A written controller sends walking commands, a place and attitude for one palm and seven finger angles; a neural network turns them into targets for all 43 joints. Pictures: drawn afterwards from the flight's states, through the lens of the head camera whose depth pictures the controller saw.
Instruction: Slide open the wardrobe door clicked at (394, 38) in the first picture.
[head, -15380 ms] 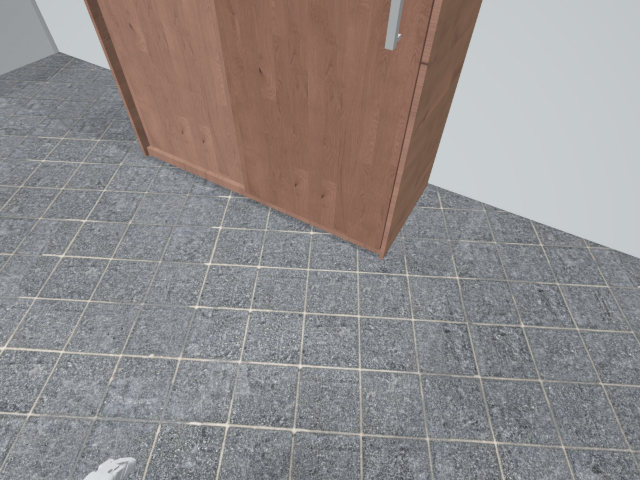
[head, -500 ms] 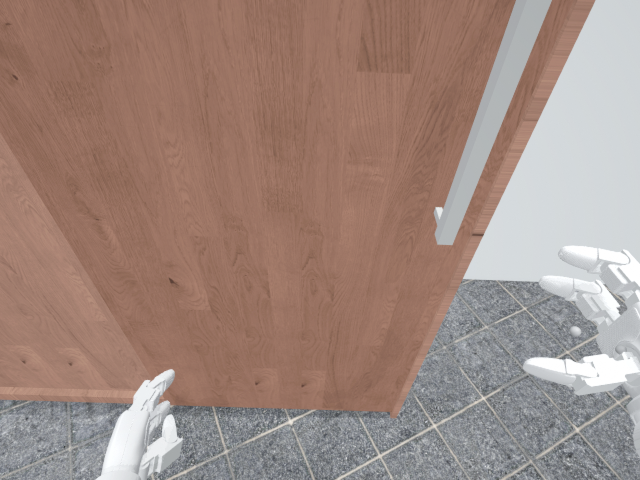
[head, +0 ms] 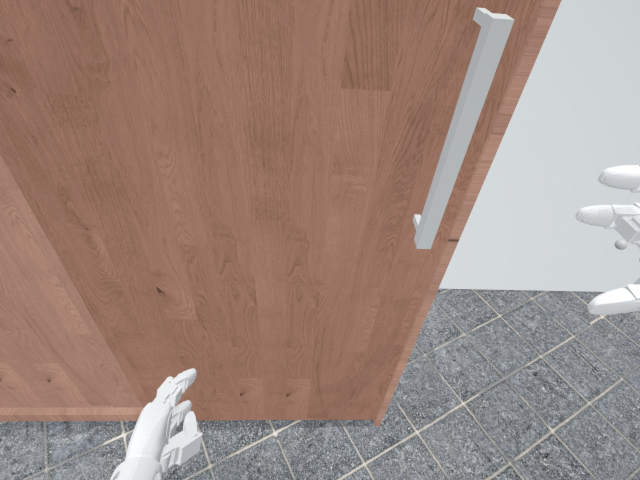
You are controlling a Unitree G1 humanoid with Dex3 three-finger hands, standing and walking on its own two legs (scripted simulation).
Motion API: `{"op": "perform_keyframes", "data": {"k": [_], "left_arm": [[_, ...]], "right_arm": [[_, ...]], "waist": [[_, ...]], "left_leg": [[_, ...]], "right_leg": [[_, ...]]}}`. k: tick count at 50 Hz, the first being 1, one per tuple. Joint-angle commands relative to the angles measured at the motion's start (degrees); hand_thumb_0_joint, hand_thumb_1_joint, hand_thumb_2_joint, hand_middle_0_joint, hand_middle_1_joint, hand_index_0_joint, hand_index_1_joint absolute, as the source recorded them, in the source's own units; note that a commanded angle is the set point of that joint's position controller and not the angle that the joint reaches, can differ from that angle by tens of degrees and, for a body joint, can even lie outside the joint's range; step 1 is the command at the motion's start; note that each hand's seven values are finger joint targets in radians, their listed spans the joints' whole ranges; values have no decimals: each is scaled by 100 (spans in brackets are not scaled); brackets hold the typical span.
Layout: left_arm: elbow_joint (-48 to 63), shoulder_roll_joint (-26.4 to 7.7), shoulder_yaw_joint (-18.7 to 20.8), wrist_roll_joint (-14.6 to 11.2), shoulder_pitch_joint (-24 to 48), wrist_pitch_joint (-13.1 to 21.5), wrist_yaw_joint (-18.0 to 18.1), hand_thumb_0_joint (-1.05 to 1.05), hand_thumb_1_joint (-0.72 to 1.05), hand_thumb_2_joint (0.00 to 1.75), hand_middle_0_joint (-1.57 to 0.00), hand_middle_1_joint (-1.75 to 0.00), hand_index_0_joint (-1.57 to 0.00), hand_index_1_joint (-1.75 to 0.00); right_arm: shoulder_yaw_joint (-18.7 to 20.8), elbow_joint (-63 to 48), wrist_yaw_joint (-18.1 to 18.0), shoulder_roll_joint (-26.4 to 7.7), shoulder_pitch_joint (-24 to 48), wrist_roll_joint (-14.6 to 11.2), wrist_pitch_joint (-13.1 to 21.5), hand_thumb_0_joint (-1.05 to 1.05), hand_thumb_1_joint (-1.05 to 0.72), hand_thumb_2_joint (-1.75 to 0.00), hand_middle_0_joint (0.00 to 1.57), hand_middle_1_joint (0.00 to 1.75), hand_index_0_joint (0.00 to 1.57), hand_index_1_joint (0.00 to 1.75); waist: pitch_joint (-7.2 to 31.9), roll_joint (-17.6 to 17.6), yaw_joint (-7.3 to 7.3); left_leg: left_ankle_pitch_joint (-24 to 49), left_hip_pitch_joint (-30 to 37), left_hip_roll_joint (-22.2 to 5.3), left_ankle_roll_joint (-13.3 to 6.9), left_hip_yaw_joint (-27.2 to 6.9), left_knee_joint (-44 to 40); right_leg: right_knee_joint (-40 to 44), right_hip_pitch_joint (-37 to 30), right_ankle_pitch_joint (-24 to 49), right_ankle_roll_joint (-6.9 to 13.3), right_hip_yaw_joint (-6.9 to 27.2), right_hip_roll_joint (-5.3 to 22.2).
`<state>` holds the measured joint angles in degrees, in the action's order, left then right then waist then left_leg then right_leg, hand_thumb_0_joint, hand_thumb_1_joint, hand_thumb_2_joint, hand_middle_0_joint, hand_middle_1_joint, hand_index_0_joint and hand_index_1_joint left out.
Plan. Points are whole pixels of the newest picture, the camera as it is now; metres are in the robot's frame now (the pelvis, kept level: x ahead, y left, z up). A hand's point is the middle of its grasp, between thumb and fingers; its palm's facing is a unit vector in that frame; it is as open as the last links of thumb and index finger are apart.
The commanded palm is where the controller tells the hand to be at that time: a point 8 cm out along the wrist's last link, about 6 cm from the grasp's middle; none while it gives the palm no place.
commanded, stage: raise the hand with hooked fingers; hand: right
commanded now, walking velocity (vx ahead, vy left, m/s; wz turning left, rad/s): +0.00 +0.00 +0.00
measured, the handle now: (448, 146) +0.47 -0.16 +0.23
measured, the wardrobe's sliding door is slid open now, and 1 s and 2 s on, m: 0.00 0.00 0.00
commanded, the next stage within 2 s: move the hooked fingers beside the handle in 0.48 s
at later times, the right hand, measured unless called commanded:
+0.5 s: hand (593, 242) +0.29 -0.26 +0.23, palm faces +0.10 +0.99 -0.13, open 14.0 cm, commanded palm +0.25 -0.30 +0.24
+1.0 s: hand (575, 230) +0.31 -0.26 +0.22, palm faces +0.08 +0.99 -0.09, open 14.0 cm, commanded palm +0.28 -0.30 +0.23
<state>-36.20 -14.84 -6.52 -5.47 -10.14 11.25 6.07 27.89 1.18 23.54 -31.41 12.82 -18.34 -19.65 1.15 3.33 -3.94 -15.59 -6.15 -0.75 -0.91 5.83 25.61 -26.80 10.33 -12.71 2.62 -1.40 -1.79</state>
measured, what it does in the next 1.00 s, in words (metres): stands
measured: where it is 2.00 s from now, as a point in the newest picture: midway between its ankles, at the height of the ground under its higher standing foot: outside the picture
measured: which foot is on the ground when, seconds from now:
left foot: down 0.00-1.00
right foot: down 0.00-1.00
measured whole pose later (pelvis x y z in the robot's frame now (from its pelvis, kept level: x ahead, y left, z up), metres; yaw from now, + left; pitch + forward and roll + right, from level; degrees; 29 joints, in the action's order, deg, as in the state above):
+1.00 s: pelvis +0.01 +0.01 +0.00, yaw +1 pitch -2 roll +0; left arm -35.7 -16.2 -4.7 -6.0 -10.6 10.9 6.4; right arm 27.2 8.6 23.3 -30.5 16.2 -18.0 -18.4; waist 2.0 3.5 -2.5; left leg -17.5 -8.3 0.1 -1.8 5.4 28.2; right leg -29.1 12.2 -14.5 1.6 -1.6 -0.8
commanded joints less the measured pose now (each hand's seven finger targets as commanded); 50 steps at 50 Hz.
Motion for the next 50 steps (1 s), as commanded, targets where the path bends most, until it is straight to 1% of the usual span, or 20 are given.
{"op": "perform_keyframes", "data": {"k": [1,3,6,7,9,12,15,16,20,24,30,32,35,36,38,41,42,46,48,50], "left_arm": [[1020,-718,332,-59,957,344,9,0,90,90,-20,-30,-20,-30],[1036,-772,357,-82,941,311,-13,0,90,90,-20,-30,-20,-30],[1122,-762,366,-88,1011,306,-48,0,90,90,-20,-30,-20,-30],[1139,-775,384,-84,1009,308,-30,0,90,90,-20,-30,-20,-30],[1165,-735,370,-62,1050,350,-11,0,90,90,-20,-30,-20,-30],[1090,-731,376,-25,1012,394,27,0,90,90,-20,-30,-20,-30],[1038,-732,380,-44,958,432,53,0,90,90,-20,-30,-20,-30],[1027,-718,388,-35,960,428,42,0,90,90,-20,-30,-20,-30],[1044,-724,376,-69,977,442,60,0,90,90,-20,-30,-20,-30],[1027,-750,393,-55,972,442,49,0,90,90,-20,-30,-20,-30],[1039,-746,401,-71,999,419,37,0,90,90,-20,-30,-20,-30],[990,-775,407,-68,960,368,38,0,90,90,-20,-30,-20,-30],[1010,-751,411,-78,961,386,76,0,90,90,-20,-30,-20,-30],[1021,-744,419,-65,969,378,70,0,90,90,-20,-30,-20,-30],[1018,-739,408,-76,956,370,89,0,90,90,-20,-30,-20,-30],[1024,-738,414,-58,912,368,77,0,90,90,-20,-30,-20,-30],[1032,-742,418,-66,909,355,83,0,90,90,-20,-30,-20,-30],[1030,-759,433,-60,857,337,65,0,90,90,-20,-30,-20,-30],[1028,-761,427,-80,869,322,74,0,90,90,-20,-30,-20,-30],[1058,-750,426,-68,869,342,76,0,90,90,-20,-30,-20,-30]], "right_arm": [[488,-620,86,-1545,1656,-159,165,0,50,-30,30,120,30,120],[419,-446,153,-1457,1507,-198,75,0,50,-30,30,120,30,120],[472,-789,118,-1560,1520,-190,129,0,50,-30,30,120,30,120],[572,-1001,81,-1673,1647,-186,174,0,50,-30,30,120,30,120],[688,-1333,-4,-1757,1813,-188,294,0,50,-30,30,120,30,120],[910,-1325,-137,-1899,1723,-201,414,0,50,-30,30,120,30,120],[744,-1131,-157,-1709,1768,-163,391,0,50,-30,30,120,30,120],[759,-1071,-161,-1748,1640,-154,381,0,50,-30,30,120,30,120],[534,-1065,-71,-1590,1815,-143,332,0,50,-30,30,120,30,120],[686,-946,3,-1692,1677,-220,345,0,50,-30,30,120,30,120],[713,-836,10,-1702,1693,-241,329,0,50,-30,30,120,30,120],[759,-667,-11,-1777,1646,-204,318,0,50,-30,30,120,30,120],[604,-663,-10,-1750,2141,-159,389,0,50,-30,30,120,30,120],[657,-714,-31,-1817,2013,-157,443,0,50,-30,30,120,30,120],[472,-689,-2,-1668,2297,-131,480,0,50,-30,30,120,30,120],[572,-539,2,-1761,2076,-126,542,0,50,-30,30,120,30,120],[508,-560,4,-1694,2125,-106,526,0,50,-30,30,120,30,120],[564,-330,-61,-1712,2014,-119,507,0,50,-30,30,120,30,120],[379,-369,-91,-1606,2433,-77,500,0,50,-30,30,120,30,120],[381,-493,-148,-1610,2518,-58,529,0,50,-30,30,120,30,120]], "waist": [[821,61,42],[751,-106,74],[812,-35,35],[996,5,53],[1072,287,37],[1027,248,27],[915,296,72],[842,194,30],[925,235,116],[1020,-101,87],[1035,-5,88],[939,-167,117],[991,157,169],[996,-40,130],[1077,119,203],[1096,49,121],[1150,193,146],[1075,-32,109],[1033,42,197],[1156,270,175]], "left_leg": [[874,-552,29,-116,-261,-456],[826,-649,8,-79,-263,-425],[742,-646,-2,-83,-308,-411],[733,-611,-1,-70,-311,-385],[769,-592,3,-82,-296,-346],[812,-530,-14,-69,-366,-406],[839,-609,-9,-49,-314,-364],[921,-549,-43,-52,-401,-428],[999,-608,-44,-13,-386,-361],[1280,-523,-80,32,-432,-313],[1488,-556,-127,78,-508,-244],[1589,-528,-164,119,-574,-273],[1315,-666,-118,51,-498,-252],[1445,-558,-156,69,-572,-292],[1463,-595,-131,54,-512,-246],[1580,-516,-128,28,-504,-248],[1572,-552,-119,17,-482,-214],[1441,-555,-95,-5,-417,-250],[1336,-681,-74,-1,-378,-236],[1219,-682,-66,-35,-356,-219]], "right_leg": [[376,-733,681,-105,607,195],[346,-608,563,-93,573,187],[288,-611,541,-90,550,195],[280,-665,539,-73,534,174],[268,-774,607,-77,530,171],[230,-712,614,-52,478,173],[252,-717,607,-58,475,173],[195,-640,653,-51,459,189],[164,-704,643,-33,446,154],[50,-638,765,-13,450,153],[-61,-580,834,-19,428,144],[-101,-446,837,-27,414,166],[-51,-616,758,-22,432,148],[-97,-560,841,-31,440,192],[-71,-652,859,-17,410,155],[-71,-650,972,-23,437,180],[-48,-681,963,-21,413,166],[0,-614,932,-36,451,198],[47,-661,860,-28,455,187],[92,-765,826,-43,483,188]]}}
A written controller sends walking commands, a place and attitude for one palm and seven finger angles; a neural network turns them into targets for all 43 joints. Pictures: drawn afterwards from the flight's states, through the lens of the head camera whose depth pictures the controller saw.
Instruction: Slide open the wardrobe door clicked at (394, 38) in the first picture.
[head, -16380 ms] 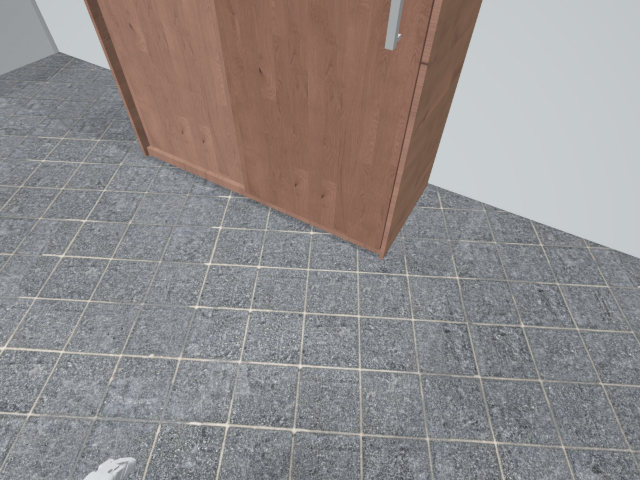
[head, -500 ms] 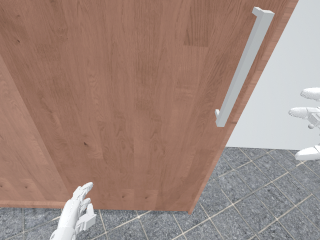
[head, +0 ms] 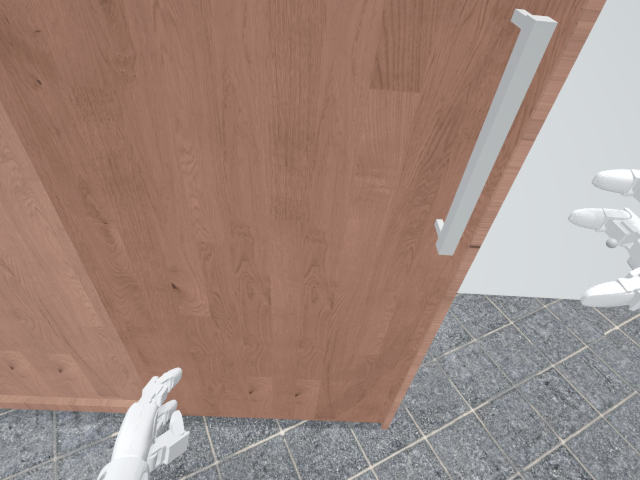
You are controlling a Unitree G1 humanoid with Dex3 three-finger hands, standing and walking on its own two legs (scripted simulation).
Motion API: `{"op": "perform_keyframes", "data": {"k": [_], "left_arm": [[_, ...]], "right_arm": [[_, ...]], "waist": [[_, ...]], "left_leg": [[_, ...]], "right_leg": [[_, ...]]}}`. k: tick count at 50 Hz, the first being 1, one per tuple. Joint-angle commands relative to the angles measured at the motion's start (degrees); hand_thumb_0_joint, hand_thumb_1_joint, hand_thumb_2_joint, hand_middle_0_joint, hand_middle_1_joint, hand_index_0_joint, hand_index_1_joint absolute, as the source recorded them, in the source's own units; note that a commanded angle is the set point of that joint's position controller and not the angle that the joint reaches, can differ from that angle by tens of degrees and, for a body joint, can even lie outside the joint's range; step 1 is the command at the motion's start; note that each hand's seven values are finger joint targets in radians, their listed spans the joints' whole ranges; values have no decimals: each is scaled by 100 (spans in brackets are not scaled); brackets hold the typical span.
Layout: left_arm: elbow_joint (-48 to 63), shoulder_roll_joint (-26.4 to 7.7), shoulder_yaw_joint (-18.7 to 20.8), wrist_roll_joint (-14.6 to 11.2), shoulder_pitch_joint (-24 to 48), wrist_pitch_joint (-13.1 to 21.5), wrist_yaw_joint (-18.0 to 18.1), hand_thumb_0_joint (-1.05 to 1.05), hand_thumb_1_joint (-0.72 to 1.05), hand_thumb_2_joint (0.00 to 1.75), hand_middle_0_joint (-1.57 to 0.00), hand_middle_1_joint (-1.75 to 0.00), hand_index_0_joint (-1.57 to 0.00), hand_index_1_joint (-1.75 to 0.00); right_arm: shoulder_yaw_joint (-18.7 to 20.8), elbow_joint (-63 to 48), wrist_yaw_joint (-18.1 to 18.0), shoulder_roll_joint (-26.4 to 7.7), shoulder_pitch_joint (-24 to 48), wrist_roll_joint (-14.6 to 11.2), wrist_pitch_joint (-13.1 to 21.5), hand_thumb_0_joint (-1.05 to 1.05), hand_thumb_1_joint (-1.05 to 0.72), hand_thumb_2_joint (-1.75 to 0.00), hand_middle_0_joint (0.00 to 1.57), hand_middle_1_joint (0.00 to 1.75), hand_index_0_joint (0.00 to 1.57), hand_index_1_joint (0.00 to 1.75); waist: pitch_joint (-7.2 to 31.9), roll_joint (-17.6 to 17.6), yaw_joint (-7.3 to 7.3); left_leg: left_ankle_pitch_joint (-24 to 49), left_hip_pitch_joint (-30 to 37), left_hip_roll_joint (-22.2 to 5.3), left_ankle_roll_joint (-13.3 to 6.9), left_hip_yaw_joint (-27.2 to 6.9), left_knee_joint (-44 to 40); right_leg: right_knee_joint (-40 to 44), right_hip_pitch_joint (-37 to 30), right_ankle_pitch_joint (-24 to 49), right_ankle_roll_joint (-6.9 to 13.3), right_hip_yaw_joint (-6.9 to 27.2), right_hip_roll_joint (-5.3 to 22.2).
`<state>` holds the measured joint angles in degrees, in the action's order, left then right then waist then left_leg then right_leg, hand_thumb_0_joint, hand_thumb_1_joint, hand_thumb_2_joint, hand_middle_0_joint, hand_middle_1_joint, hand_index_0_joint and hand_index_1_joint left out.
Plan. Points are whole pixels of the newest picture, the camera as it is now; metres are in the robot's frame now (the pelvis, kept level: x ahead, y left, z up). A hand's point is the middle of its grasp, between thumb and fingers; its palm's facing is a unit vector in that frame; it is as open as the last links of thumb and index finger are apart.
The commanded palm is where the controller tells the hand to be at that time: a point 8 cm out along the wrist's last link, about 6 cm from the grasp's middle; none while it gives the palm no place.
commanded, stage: move the hooked fingers beside the handle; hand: right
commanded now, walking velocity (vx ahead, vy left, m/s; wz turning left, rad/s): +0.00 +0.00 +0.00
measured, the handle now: (477, 151) +0.46 -0.18 +0.24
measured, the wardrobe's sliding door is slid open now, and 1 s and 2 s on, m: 0.00 0.00 0.00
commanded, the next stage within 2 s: feel for the door with the fingertips in 1.98 s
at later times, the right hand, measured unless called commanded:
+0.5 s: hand (586, 222) +0.34 -0.27 +0.22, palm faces +0.09 +0.99 -0.06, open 14.0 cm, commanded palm +0.31 -0.31 +0.23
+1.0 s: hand (548, 196) +0.39 -0.25 +0.22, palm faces +0.07 +1.00 -0.05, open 14.0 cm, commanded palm +0.35 -0.30 +0.22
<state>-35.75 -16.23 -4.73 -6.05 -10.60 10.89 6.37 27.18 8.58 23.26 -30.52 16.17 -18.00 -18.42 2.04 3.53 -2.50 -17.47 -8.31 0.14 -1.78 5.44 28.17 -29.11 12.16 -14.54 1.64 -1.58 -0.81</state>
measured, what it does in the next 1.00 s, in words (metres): stands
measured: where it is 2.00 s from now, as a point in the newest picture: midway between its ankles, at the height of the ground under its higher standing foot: outside the picture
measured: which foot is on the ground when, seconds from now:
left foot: down 0.00-1.00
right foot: down 0.00-1.00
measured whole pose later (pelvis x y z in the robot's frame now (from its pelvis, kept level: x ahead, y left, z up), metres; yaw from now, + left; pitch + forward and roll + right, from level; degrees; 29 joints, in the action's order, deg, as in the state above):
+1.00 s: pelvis +0.01 +0.00 +0.00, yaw +1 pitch +0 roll +0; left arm -36.3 -16.2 -3.8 -5.6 -13.8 6.7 6.0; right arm 23.1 23.8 18.1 -29.1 28.8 -14.2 -14.7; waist 2.2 2.9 0.2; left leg -16.4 -8.8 0.2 -1.4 4.1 25.3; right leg -26.2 12.2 -14.0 2.0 -2.8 -0.9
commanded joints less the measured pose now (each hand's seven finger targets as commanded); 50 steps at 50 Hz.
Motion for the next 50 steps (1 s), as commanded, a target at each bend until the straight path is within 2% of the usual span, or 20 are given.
{"op": "perform_keyframes", "data": {"k": [1,5,6,9,13,16,19,20,21,24,26,29,32,36,38,42,44,48,49,50], "left_arm": [[988,-602,245,13,884,358,38,0,90,90,-20,-30,-20,-30],[1019,-578,242,4,889,358,43,0,90,90,-20,-30,-20,-30],[990,-574,241,16,856,339,31,0,90,90,-20,-30,-20,-30],[929,-627,245,5,807,306,49,0,90,90,-20,-30,-20,-30],[950,-617,262,15,801,256,52,0,90,90,-20,-30,-20,-30],[897,-639,277,36,730,212,33,0,90,90,-20,-30,-20,-30],[935,-638,270,18,756,181,37,0,90,90,-20,-30,-20,-30],[926,-608,256,5,753,176,40,0,90,90,-20,-30,-20,-30],[905,-626,282,18,697,160,34,0,90,90,-20,-30,-20,-30],[903,-642,280,-5,673,138,65,0,90,90,-20,-30,-20,-30],[872,-643,291,7,632,114,70,0,90,90,-20,-30,-20,-30],[877,-674,308,19,586,107,75,0,90,90,-20,-30,-20,-30],[871,-668,318,18,559,64,59,0,90,90,-20,-30,-20,-30],[835,-710,343,30,461,-2,48,0,90,90,-20,-30,-20,-30],[871,-688,336,15,478,2,52,0,90,90,-20,-30,-20,-30],[837,-722,358,23,376,-41,47,0,90,90,-20,-30,-20,-30],[835,-699,363,21,360,-30,43,0,90,90,-20,-30,-20,-30],[876,-726,396,29,281,-86,9,0,90,90,-20,-30,-20,-30],[863,-724,392,23,271,-98,14,0,90,90,-20,-30,-20,-30],[829,-744,411,10,235,-112,11,0,90,90,-20,-30,-20,-30]], "right_arm": [[535,-1132,-169,-1765,1984,-92,421,0,50,-30,30,120,30,120],[342,-1299,-204,-1557,2284,-48,468,0,50,-30,30,120,30,120],[377,-1293,-244,-1590,2158,-52,486,0,50,-30,30,120,30,120],[266,-922,-286,-1492,2361,-11,401,0,50,-30,30,120,30,120],[161,-981,-374,-1467,2631,70,378,0,50,-30,30,120,30,120],[341,-725,-412,-1626,2471,49,443,0,50,-30,30,120,30,120],[291,-685,-384,-1614,2706,95,478,0,50,-30,30,120,30,120],[99,-615,-366,-1435,2836,103,479,0,50,-30,30,120,30,120],[149,-515,-384,-1496,2746,95,499,0,50,-30,30,120,30,120],[-45,-464,-367,-1412,3135,142,507,0,50,-30,30,120,30,120],[-209,-460,-400,-1289,3244,146,559,0,50,-30,30,120,30,120],[79,-330,-463,-1541,3227,163,576,0,50,-30,30,120,30,120],[-78,-239,-498,-1386,3301,184,595,0,50,-30,30,120,30,120],[53,110,-575,-1577,3238,224,588,0,50,-30,30,120,30,120],[-96,39,-578,-1439,3570,252,631,0,50,-30,30,120,30,120],[22,217,-599,-1617,3629,288,726,0,50,-30,30,120,30,120],[-145,171,-571,-1443,3837,284,768,0,50,-30,30,120,30,120],[175,307,-545,-1708,3399,279,775,0,50,-30,30,120,30,120],[2,442,-509,-1518,3474,263,749,0,50,-30,30,120,30,120],[160,569,-509,-1699,3492,268,742,0,50,-30,30,120,30,120]], "waist": [[1010,22,-6],[1202,360,41],[1175,95,10],[1002,11,80],[1194,163,88],[1164,-214,49],[1243,107,80],[1130,220,135],[1113,-31,115],[1109,208,213],[1123,126,232],[1329,89,174],[1280,85,187],[1285,-92,165],[1319,-34,230],[1425,-45,236],[1462,82,290],[1636,-56,180],[1489,-139,247],[1401,-194,246]], "left_leg": [[1446,-410,-157,42,-341,-529],[1494,-419,-135,22,-285,-458],[1527,-329,-135,12,-275,-498],[1391,-471,-114,28,-235,-500],[1421,-430,-126,4,-270,-520],[1532,-319,-120,8,-279,-568],[1638,-314,-130,-3,-274,-502],[1577,-415,-129,-2,-281,-519],[1558,-378,-125,-4,-281,-559],[1457,-511,-122,-5,-285,-559],[1400,-498,-127,-12,-295,-608],[1622,-366,-115,-24,-290,-542],[1707,-367,-117,-22,-301,-560],[1710,-295,-124,-16,-309,-580],[1713,-335,-116,-12,-316,-569],[1848,-252,-110,-14,-354,-578],[1952,-289,-111,-14,-333,-546],[2423,-30,-113,-3,-362,-484],[2411,-126,-112,16,-351,-491],[2321,-184,-102,20,-351,-510]], "right_leg": [[299,-871,1052,57,500,122],[366,-1075,1161,42,511,106],[365,-1018,1217,39,527,140],[446,-947,1069,34,549,141],[462,-1081,1152,35,549,142],[433,-993,1236,48,531,165],[446,-1034,1332,32,503,138],[451,-1057,1278,27,500,142],[439,-1008,1257,30,520,171],[469,-1088,1169,30,527,158],[465,-1117,1144,29,534,183],[465,-1152,1366,26,557,163],[462,-1134,1437,32,519,170],[452,-1013,1420,36,488,180],[466,-1063,1400,51,495,168],[429,-1072,1500,72,444,168],[411,-1169,1602,64,443,170],[348,-1089,1969,87,369,158],[346,-1036,1892,90,348,154],[345,-981,1794,89,354,161]]}}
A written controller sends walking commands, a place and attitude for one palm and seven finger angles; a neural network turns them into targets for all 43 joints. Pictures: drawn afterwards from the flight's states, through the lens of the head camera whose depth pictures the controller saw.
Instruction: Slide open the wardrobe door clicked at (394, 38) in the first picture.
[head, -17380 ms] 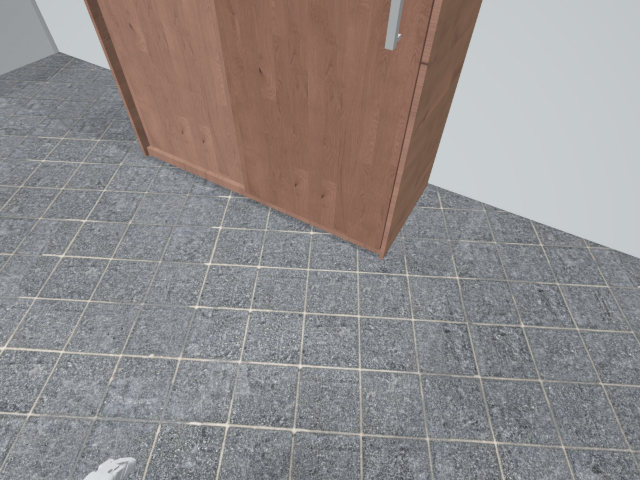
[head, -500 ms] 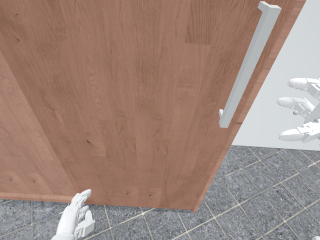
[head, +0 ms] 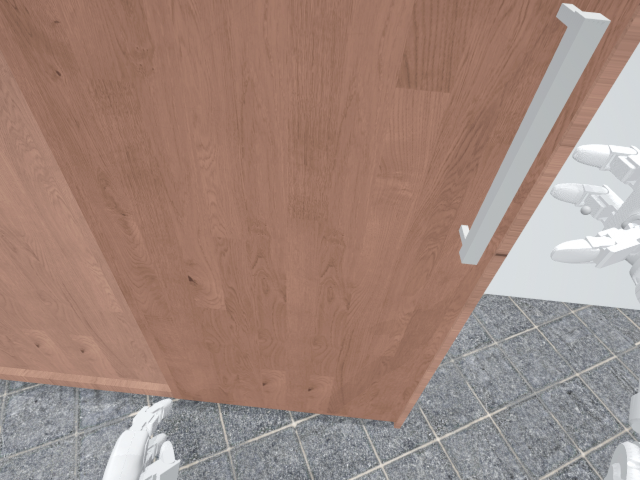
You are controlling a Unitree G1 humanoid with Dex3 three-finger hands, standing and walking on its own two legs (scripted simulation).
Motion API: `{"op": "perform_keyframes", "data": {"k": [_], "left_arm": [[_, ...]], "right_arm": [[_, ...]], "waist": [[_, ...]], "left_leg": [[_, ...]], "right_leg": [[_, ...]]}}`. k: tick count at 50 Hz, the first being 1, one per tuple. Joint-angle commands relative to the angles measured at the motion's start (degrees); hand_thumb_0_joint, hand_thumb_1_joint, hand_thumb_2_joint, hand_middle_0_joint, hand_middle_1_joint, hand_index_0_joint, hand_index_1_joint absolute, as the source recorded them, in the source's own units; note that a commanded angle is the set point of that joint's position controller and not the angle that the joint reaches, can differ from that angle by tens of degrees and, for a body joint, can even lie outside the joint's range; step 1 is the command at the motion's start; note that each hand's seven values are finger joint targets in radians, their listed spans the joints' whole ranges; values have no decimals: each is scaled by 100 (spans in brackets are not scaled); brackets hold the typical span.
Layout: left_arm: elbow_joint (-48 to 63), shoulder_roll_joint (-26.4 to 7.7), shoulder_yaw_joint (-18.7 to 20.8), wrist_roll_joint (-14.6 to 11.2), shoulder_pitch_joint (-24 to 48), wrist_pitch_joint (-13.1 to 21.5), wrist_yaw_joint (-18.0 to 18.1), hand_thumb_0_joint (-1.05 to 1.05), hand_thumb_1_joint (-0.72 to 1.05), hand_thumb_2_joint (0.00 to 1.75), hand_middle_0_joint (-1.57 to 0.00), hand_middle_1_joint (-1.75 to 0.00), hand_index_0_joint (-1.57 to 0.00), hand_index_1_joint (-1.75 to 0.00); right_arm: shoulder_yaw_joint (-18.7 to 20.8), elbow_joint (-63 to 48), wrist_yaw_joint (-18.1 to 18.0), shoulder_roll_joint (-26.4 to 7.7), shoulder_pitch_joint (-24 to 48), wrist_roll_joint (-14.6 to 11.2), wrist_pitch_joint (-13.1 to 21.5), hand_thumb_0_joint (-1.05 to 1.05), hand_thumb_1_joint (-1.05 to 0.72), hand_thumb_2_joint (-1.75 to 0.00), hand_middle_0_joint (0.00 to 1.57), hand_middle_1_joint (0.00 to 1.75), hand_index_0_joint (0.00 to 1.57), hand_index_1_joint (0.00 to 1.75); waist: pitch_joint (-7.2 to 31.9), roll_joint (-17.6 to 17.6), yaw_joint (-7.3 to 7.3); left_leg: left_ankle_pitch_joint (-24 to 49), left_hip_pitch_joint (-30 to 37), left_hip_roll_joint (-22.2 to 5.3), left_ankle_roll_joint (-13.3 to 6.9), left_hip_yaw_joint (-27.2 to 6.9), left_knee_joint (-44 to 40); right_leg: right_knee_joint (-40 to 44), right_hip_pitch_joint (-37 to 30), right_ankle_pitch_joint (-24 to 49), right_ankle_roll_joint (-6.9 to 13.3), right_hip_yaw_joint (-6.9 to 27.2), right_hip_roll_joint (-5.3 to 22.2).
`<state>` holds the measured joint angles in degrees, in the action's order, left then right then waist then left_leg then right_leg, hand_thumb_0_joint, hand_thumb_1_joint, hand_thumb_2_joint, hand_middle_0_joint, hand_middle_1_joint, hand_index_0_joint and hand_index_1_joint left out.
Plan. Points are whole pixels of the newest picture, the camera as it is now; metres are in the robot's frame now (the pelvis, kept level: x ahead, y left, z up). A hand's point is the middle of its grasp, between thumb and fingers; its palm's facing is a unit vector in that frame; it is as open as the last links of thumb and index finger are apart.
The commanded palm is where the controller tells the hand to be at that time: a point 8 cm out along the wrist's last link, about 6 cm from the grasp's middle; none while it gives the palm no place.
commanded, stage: move the hooked fingers beside the handle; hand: right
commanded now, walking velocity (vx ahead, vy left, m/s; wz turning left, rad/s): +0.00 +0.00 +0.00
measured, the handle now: (509, 157) +0.44 -0.18 +0.23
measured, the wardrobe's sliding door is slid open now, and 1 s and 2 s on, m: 0.00 0.00 0.00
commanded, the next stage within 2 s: feel for the door with the fingertips in 0.98 s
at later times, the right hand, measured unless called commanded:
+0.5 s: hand (580, 210) +0.37 -0.25 +0.22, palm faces +0.10 +0.99 -0.04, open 14.0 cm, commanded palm +0.33 -0.29 +0.22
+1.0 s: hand (585, 209) +0.37 -0.25 +0.22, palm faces +0.10 +0.99 -0.05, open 14.0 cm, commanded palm +0.33 -0.29 +0.22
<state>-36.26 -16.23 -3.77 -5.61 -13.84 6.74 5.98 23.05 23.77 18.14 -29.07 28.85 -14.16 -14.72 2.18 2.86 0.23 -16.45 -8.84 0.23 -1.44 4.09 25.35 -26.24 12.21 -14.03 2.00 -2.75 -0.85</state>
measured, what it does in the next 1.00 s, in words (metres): stands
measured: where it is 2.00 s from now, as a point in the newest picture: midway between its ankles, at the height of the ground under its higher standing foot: outside the picture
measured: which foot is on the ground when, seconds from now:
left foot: down 0.00-1.00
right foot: down 0.00-1.00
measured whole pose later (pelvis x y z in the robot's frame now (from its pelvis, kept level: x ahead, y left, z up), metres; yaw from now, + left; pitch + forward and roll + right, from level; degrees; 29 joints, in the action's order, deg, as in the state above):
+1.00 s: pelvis -0.01 +0.01 +0.00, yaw +0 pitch -1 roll +0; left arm -35.9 -16.6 -3.5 -6.1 -14.1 5.5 6.1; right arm 22.3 27.3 18.3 -29.7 30.5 -13.8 -13.1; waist 2.4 2.9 0.2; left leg -16.0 -8.5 0.8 -2.1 4.5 25.2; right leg -26.2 12.1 -13.5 1.5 -2.3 -0.3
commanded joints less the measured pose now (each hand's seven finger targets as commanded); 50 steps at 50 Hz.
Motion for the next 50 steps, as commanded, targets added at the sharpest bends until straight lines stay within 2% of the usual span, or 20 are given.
{"op": "perform_keyframes", "data": {"k": [1,4,6,9,12,13,16,21,23,26,27,32,34,36,37,39,42,48,49,50], "left_arm": [[886,-751,314,-27,546,281,38,0,90,90,-20,-30,-20,-30],[947,-716,314,-32,573,295,38,0,90,90,-20,-30,-20,-30],[836,-767,333,-18,464,246,55,0,90,90,-20,-30,-20,-30],[860,-760,329,-39,501,253,71,0,90,90,-20,-30,-20,-30],[901,-757,335,-13,490,230,47,0,90,90,-20,-30,-20,-30],[926,-728,316,-26,537,233,44,0,90,90,-20,-30,-20,-30],[890,-748,328,-17,502,216,35,0,90,90,-20,-30,-20,-30],[966,-731,328,-28,592,183,14,0,90,90,-20,-30,-20,-30],[948,-750,319,-48,598,158,31,0,90,90,-20,-30,-20,-30],[999,-694,314,-48,670,199,34,0,90,90,-20,-30,-20,-30],[1009,-692,312,-33,676,205,34,0,90,90,-20,-30,-20,-30],[905,-681,274,-56,728,210,69,0,90,90,-20,-30,-20,-30],[849,-724,286,-51,669,199,94,0,90,90,-20,-30,-20,-30],[857,-736,293,-39,673,165,73,0,90,90,-20,-30,-20,-30],[886,-716,271,-43,691,161,71,0,90,90,-20,-30,-20,-30],[916,-682,265,-50,715,186,68,0,90,90,-20,-30,-20,-30],[888,-723,286,-43,652,176,79,0,90,90,-20,-30,-20,-30],[944,-702,290,-67,648,213,63,0,90,90,-20,-30,-20,-30],[946,-706,286,-62,634,227,59,0,90,90,-20,-30,-20,-30],[921,-727,296,-60,609,231,65,0,90,90,-20,-30,-20,-30]], "right_arm": [[450,-1018,12,-1780,2202,-116,406,0,50,-30,30,120,30,120],[299,-1239,8,-1598,2406,-94,423,0,50,-30,30,120,30,120],[383,-902,-12,-1728,2368,-124,448,0,50,-30,30,120,30,120],[294,-950,-7,-1704,2725,-84,508,0,50,-30,30,120,30,120],[511,-1084,-45,-1891,2462,-65,581,0,50,-30,30,120,30,120],[348,-1184,-28,-1720,2586,-78,588,0,50,-30,30,120,30,120],[377,-981,-28,-1687,2332,-136,546,0,50,-30,30,120,30,120],[465,-1131,-57,-1722,2064,-123,459,0,50,-30,30,120,30,120],[555,-980,-58,-1836,2148,-121,419,0,50,-30,30,120,30,120],[241,-1576,-53,-1568,2458,-126,527,0,50,-30,30,120,30,120],[441,-1510,-75,-1686,2280,-133,509,0,50,-30,30,120,30,120],[63,-1211,-98,-1287,2389,-149,416,0,50,-30,30,120,30,120],[225,-960,-144,-1498,2468,-135,347,0,50,-30,30,120,30,120],[459,-979,-184,-1803,2281,-107,366,0,50,-30,30,120,30,120],[366,-1020,-177,-1705,2438,-91,396,0,50,-30,30,120,30,120],[192,-1103,-145,-1571,2722,-74,474,0,50,-30,30,120,30,120],[459,-854,-85,-1847,2555,-94,543,0,50,-30,30,120,30,120],[185,-986,35,-1583,2612,-96,574,0,50,-30,30,120,30,120],[116,-980,40,-1469,2609,-132,552,0,50,-30,30,120,30,120],[246,-820,27,-1562,2486,-153,513,0,50,-30,30,120,30,120]], "waist": [[1353,-67,-39],[1484,226,8],[1272,-142,56],[1380,66,84],[1604,123,-19],[1592,206,10],[1454,-49,-17],[1393,40,-64],[1232,-172,-26],[1475,163,24],[1536,88,-37],[1150,78,44],[1103,-232,55],[1203,-90,-41],[1272,-161,0],[1297,41,47],[1375,-147,16],[1326,239,33],[1360,216,45],[1270,-36,35]], "left_leg": [[2197,-97,-130,-21,-225,-245],[2249,-190,-115,-30,-235,-209],[2077,-230,-110,-14,-229,-286],[2005,-257,-113,-19,-260,-266],[2227,-40,-110,-34,-270,-231],[2231,-60,-117,-31,-273,-232],[2227,-78,-114,-25,-238,-251],[2208,-52,-127,-20,-264,-258],[2098,-119,-106,8,-262,-288],[2114,-106,-117,-23,-273,-286],[2141,-50,-97,-18,-277,-276],[1712,-334,-98,-16,-271,-381],[1626,-339,-101,0,-270,-399],[1693,-172,-136,-5,-322,-408],[1728,-127,-131,-2,-302,-380],[1736,-188,-131,-9,-309,-370],[1894,-63,-125,8,-340,-378],[1884,-208,-112,-34,-295,-345],[1833,-228,-108,-37,-280,-344],[1785,-267,-100,-25,-271,-361]], "right_leg": [[57,-954,1738,56,457,173],[24,-1146,1867,57,466,153],[35,-969,1605,65,466,179],[58,-1024,1536,82,476,148],[40,-1069,1784,85,473,144],[47,-1096,1757,82,461,129],[50,-1031,1731,79,463,155],[66,-967,1672,76,416,144],[109,-828,1481,88,415,143],[69,-1138,1654,89,438,152],[75,-1118,1658,92,451,137],[157,-1029,1236,85,474,125],[183,-923,1125,91,500,131],[160,-864,1174,82,447,131],[188,-861,1191,87,464,115],[169,-961,1214,92,470,112],[141,-915,1286,113,438,114],[127,-1045,1380,90,463,123],[135,-1055,1344,83,487,116],[132,-980,1275,90,505,126]]}}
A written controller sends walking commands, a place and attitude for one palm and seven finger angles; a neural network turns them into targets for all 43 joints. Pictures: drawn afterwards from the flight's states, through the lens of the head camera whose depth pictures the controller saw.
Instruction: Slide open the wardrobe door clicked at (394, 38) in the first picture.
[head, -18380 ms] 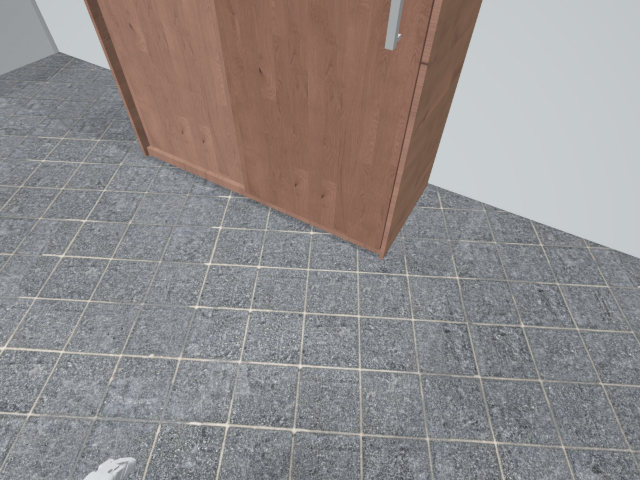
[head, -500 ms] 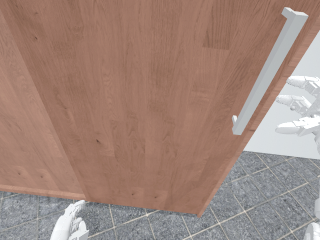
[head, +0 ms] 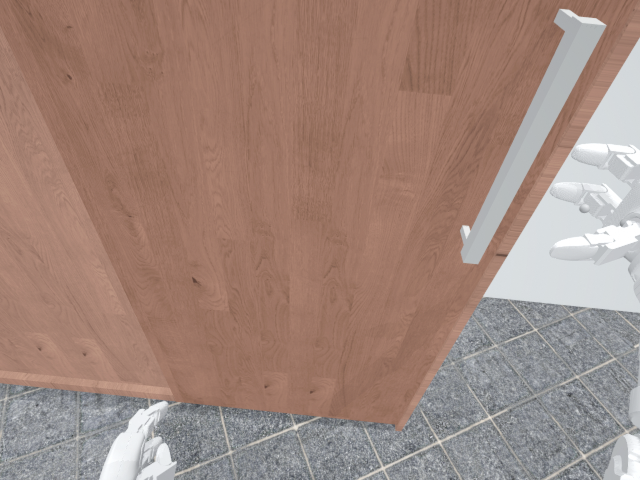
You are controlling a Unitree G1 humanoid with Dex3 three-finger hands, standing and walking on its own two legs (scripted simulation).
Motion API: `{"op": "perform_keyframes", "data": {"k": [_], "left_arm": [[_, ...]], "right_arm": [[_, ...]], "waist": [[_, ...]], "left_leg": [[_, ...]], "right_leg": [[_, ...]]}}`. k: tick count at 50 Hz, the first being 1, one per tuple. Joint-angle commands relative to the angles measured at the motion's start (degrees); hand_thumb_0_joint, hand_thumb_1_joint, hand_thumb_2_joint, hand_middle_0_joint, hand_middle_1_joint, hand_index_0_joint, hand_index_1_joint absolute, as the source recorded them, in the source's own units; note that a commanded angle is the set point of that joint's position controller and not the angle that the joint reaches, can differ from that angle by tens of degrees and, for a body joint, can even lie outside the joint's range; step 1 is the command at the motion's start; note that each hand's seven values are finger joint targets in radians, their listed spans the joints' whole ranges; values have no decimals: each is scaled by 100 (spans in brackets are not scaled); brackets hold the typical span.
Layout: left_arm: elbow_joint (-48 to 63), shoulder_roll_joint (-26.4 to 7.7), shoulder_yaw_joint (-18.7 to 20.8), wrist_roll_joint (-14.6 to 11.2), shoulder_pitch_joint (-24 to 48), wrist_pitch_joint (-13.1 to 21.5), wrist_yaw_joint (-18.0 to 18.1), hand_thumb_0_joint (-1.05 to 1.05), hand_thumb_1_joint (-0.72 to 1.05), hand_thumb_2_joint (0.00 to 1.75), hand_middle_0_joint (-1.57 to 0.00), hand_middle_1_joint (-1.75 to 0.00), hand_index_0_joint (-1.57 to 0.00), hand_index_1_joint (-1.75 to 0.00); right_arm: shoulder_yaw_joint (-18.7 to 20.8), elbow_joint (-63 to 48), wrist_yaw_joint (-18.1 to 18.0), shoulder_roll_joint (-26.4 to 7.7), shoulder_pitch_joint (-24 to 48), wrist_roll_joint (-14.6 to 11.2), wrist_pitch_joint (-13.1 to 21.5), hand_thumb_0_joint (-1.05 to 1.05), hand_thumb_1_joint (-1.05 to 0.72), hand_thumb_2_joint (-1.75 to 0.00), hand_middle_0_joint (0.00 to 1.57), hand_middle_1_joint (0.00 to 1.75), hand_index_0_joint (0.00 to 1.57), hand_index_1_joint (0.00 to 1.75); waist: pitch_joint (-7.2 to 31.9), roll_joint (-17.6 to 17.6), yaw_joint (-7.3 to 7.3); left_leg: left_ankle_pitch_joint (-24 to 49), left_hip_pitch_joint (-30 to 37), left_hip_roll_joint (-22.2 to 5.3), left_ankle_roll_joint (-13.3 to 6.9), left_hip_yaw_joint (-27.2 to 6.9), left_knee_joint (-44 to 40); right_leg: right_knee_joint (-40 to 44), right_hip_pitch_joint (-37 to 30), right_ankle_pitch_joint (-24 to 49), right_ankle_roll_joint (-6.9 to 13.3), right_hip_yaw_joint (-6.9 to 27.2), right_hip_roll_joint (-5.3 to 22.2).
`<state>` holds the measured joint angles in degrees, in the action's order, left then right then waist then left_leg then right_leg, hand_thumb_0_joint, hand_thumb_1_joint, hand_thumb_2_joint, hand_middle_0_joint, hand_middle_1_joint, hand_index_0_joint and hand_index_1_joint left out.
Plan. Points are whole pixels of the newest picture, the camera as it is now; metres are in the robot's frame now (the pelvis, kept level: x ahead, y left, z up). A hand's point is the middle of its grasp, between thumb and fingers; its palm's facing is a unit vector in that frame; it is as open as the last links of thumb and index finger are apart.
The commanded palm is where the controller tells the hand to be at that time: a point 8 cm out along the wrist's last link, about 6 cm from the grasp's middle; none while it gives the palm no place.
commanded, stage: feel for the door with the fingertips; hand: right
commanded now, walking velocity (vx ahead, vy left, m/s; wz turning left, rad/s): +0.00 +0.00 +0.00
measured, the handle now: (509, 158) +0.44 -0.19 +0.23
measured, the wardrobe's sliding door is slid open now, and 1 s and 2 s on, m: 0.00 0.00 0.00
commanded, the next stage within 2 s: slide the fingers in behind the handle in 1.10 s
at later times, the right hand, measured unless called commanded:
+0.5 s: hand (556, 211) +0.36 -0.22 +0.22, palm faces +0.06 +1.00 -0.03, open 14.0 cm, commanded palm +0.34 -0.27 +0.22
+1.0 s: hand (535, 189) +0.39 -0.21 +0.22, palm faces +0.06 +1.00 -0.02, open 14.0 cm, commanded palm +0.37 -0.26 +0.22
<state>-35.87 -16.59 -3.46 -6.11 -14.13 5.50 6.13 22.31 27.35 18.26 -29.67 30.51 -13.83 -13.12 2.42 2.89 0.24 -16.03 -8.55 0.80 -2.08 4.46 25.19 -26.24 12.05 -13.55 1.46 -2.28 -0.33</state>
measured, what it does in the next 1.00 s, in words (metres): stands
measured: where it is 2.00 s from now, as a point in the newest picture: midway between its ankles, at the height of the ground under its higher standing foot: outside the picture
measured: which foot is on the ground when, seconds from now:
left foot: down 0.00-1.00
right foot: down 0.00-1.00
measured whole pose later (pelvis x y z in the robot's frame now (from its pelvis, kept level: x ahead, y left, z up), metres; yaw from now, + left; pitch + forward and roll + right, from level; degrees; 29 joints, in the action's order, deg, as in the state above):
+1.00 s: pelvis +0.00 +0.00 +0.00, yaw +1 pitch -1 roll +0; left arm -37.6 -15.9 -3.1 -5.5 -13.8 3.1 5.6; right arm 17.6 23.9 10.6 -23.6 33.5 -13.2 -15.7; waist 2.1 2.7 0.8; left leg -15.6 -7.9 0.6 -1.8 3.8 24.4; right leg -24.7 10.8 -12.9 1.7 -2.8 -0.6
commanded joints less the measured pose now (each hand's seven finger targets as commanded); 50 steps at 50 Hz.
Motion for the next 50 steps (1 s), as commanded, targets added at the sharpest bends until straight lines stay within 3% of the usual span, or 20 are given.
{"op": "perform_keyframes", "data": {"k": [1,3,6,8,10,14,20,22,23,25,26,29,32,36,39,41,45,46,48,50], "left_arm": [[828,-724,286,-2,591,326,45,0,90,90,-20,-30,-20,-30],[884,-733,284,-10,622,315,39,0,90,90,-20,-30,-20,-30],[942,-680,286,5,666,345,8,0,90,90,-20,-30,-20,-30],[966,-671,289,13,681,364,2,0,90,90,-20,-30,-20,-30],[959,-635,271,20,747,396,-6,0,90,90,-20,-30,-20,-30],[897,-639,265,16,788,396,11,0,90,90,-20,-30,-20,-30],[911,-574,240,41,945,348,-14,0,90,90,-20,-30,-20,-30],[908,-533,229,50,1012,330,-26,0,90,90,-20,-30,-20,-30],[863,-552,232,47,980,305,-21,0,90,90,-20,-30,-20,-30],[837,-544,212,46,1005,256,-6,0,90,90,-20,-30,-20,-30],[794,-570,231,41,967,216,1,0,90,90,-20,-30,-20,-30],[802,-541,205,45,1008,190,15,0,90,90,-20,-30,-20,-30],[813,-531,207,57,1015,156,12,0,90,90,-20,-30,-20,-30],[748,-571,236,48,907,101,22,0,90,90,-20,-30,-20,-30],[747,-561,227,22,898,98,34,0,90,90,-20,-30,-20,-30],[742,-590,257,37,837,98,27,0,90,90,-20,-30,-20,-30],[759,-577,271,53,793,117,9,0,90,90,-20,-30,-20,-30],[758,-589,291,61,741,112,-5,0,90,90,-20,-30,-20,-30],[749,-613,295,46,736,97,-9,0,90,90,-20,-30,-20,-30],[724,-628,290,32,689,82,-2,0,90,90,-20,-30,-20,-30]], "right_arm": [[420,-1032,5,-1622,2109,-214,345,0,50,-30,30,120,30,120],[614,-1116,-19,-1829,2072,-175,331,0,50,-30,30,120,30,120],[342,-1656,-47,-1527,2195,-189,415,0,50,-30,30,120,30,120],[400,-1947,-74,-1521,2242,-202,437,0,50,-30,30,120,30,120],[343,-2037,-104,-1336,2146,-237,411,0,50,-30,30,120,30,120],[143,-1926,-242,-1047,2092,-243,210,0,50,-30,30,120,30,120],[117,-2337,-544,-900,1987,-188,63,0,50,-30,30,120,30,120],[-136,-2582,-609,-604,2111,-179,58,0,50,-30,30,120,30,120],[2,-2499,-660,-777,2135,-162,22,0,50,-30,30,120,30,120],[-81,-2255,-706,-681,2152,-132,-97,0,50,-30,30,120,30,120],[-9,-2188,-741,-827,2143,-121,-100,0,50,-30,30,120,30,120],[-214,-2190,-803,-683,2622,-43,-130,0,50,-30,30,120,30,120],[-238,-2234,-819,-671,2618,-28,-58,0,50,-30,30,120,30,120],[-163,-1674,-778,-722,2454,-77,-86,0,50,-30,30,120,30,120],[-412,-1606,-777,-585,2959,-11,-67,0,50,-30,30,120,30,120],[-273,-1560,-815,-721,2854,-17,15,0,50,-30,30,120,30,120],[-147,-1735,-822,-823,2992,9,172,0,50,-30,30,120,30,120],[-138,-1699,-821,-814,2835,-16,199,0,50,-30,30,120,30,120],[62,-1478,-799,-1007,2711,-16,145,0,50,-30,30,120,30,120],[-28,-1306,-787,-973,2862,24,105,0,50,-30,30,120,30,120]], "waist": [[1157,-170,7],[1254,-203,-31],[1382,66,-21],[1598,130,-31],[1504,250,-41],[1150,15,-17],[1358,-62,-88],[1370,20,-53],[1356,-130,-52],[1175,-161,-31],[1141,-329,-39],[1171,-56,26],[1382,13,9],[1240,-352,3],[1145,-27,94],[1249,-248,46],[1572,-11,13],[1587,-227,-4],[1471,-292,-37],[1291,-293,19]], "left_leg": [[1688,-253,-172,53,-331,-390],[1724,-159,-169,68,-350,-352],[1856,-135,-177,36,-319,-304],[2020,-63,-152,34,-308,-257],[1986,-152,-149,20,-292,-253],[1601,-359,-135,27,-259,-319],[1701,-186,-149,20,-248,-260],[1768,-191,-156,23,-254,-283],[1811,-161,-147,24,-243,-275],[1707,-259,-149,41,-257,-305],[1601,-226,-146,43,-256,-356],[1512,-297,-159,29,-281,-355],[1676,-157,-163,10,-287,-332],[1717,-144,-156,40,-282,-386],[1489,-323,-168,28,-307,-406],[1552,-224,-154,27,-296,-418],[1886,-22,-159,10,-316,-330],[2008,72,-154,22,-300,-343],[2032,93,-161,49,-338,-362],[1887,-7,-163,56,-331,-375]], "right_leg": [[135,-846,1147,143,424,94],[169,-770,1162,153,406,81],[122,-976,1395,141,411,102],[113,-1105,1575,139,426,88],[103,-1165,1585,122,435,88],[200,-1011,1236,109,498,111],[198,-1090,1416,76,499,114],[194,-1188,1475,90,469,110],[195,-1161,1510,80,481,115],[216,-1069,1358,81,459,98],[234,-1012,1272,83,465,133],[255,-1090,1208,79,477,98],[239,-1200,1407,75,472,103],[233,-1037,1326,97,441,111],[263,-1047,1134,100,459,92],[251,-1061,1251,114,470,119],[231,-1214,1566,103,431,100],[209,-1177,1671,120,425,113],[232,-1012,1519,135,367,90],[264,-897,1355,139,353,88]]}}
